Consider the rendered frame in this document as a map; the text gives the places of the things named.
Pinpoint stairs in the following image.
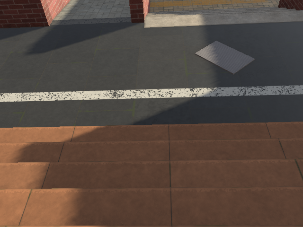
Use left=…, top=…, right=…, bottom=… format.
left=146, top=7, right=296, bottom=17
left=0, top=121, right=303, bottom=227

